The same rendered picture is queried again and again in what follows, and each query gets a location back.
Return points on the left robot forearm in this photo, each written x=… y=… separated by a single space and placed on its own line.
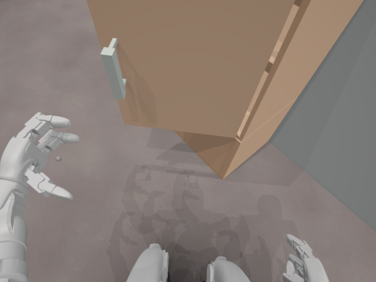
x=13 y=231

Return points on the robot right hand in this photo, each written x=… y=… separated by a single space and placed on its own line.
x=310 y=269

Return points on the robot left hand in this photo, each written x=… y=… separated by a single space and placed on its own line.
x=21 y=152

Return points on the left robot thigh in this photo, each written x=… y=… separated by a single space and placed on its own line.
x=151 y=266

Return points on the robot thigh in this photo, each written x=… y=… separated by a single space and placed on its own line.
x=225 y=271
x=151 y=266

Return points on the handle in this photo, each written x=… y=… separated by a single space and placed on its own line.
x=112 y=68

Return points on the cupboard door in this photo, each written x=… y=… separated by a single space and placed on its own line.
x=190 y=65

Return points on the right robot thigh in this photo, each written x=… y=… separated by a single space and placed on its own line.
x=225 y=271

